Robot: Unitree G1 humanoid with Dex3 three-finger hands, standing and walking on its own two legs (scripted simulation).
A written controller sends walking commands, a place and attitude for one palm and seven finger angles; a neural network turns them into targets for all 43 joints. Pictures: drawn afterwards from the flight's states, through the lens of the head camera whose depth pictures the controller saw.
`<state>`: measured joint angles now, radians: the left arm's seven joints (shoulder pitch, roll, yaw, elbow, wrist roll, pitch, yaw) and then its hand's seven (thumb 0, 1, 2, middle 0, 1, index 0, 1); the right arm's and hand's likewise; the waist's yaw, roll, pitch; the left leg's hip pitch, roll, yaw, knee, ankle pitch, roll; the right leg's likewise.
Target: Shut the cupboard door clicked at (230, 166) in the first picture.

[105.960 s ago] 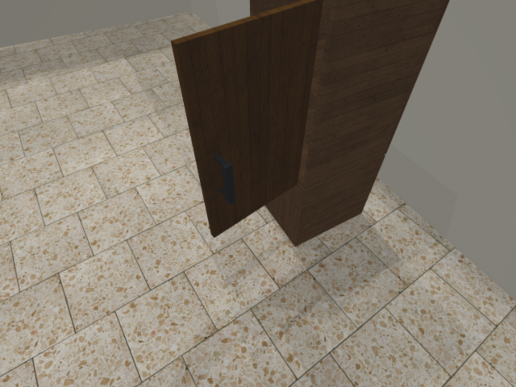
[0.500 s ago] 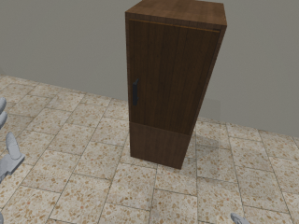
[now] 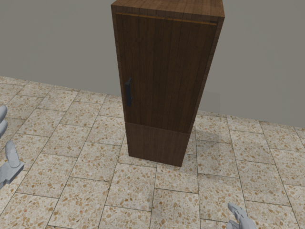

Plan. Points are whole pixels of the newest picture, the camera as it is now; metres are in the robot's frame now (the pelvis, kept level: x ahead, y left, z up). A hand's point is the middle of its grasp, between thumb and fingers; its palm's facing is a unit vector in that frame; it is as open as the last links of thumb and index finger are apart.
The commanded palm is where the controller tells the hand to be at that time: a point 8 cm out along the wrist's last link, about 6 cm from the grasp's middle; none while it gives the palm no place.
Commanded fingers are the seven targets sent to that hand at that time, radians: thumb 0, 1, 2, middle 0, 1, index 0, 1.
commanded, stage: stop stepping back and stand still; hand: left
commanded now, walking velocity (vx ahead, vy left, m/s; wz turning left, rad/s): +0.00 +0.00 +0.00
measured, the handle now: (129, 92) +0.72 +0.15 -0.09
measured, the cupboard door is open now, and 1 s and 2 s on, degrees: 0 0 0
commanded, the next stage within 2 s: let the arm hang, fingers relaxed in 0.04 s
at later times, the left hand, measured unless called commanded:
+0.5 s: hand out of the picture +0.00 +0.17 -0.18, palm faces +0.05 -0.99 -0.17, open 7.0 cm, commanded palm none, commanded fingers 0.00 0.90 0.90 -0.20 -0.30 -0.20 -0.30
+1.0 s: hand out of the picture -0.07 +0.15 -0.18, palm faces +0.06 -0.99 -0.14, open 7.4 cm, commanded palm none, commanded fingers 0.00 0.90 0.90 -0.20 -0.30 -0.20 -0.30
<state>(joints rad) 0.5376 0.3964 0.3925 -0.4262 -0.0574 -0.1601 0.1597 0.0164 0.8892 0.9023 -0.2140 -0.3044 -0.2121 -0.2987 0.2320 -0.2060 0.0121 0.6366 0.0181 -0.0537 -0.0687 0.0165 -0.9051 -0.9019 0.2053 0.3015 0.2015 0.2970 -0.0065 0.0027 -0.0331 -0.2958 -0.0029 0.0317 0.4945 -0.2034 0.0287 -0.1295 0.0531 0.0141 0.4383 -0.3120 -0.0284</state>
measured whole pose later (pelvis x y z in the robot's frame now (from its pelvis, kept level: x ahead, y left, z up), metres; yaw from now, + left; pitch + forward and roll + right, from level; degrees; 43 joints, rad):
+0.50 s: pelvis -0.02 +0.00 +0.00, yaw +2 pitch -1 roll -1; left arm 0.31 0.19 0.01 0.97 0.01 0.04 0.02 -0.01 1.00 0.90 -0.21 -0.30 -0.21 -0.30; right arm 0.26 -0.20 0.02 0.99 -0.03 0.04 -0.01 0.01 -0.91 -0.90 0.20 0.30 0.20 0.30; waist -0.01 -0.05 0.04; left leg -0.30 -0.01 0.00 0.49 -0.17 0.03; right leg -0.14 0.05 -0.02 0.47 -0.31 -0.04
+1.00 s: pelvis -0.03 +0.01 +0.00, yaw +1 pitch -2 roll -1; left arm 0.37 0.10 0.00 1.14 0.01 0.00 0.03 0.00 0.91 0.90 -0.20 -0.30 -0.20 -0.30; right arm 0.32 -0.11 0.00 1.12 -0.02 0.03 -0.04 0.01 -0.92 -0.90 0.20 0.30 0.20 0.30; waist -0.01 0.00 0.00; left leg -0.26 -0.03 0.03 0.42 -0.12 0.04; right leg -0.12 0.03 0.00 0.43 -0.27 -0.02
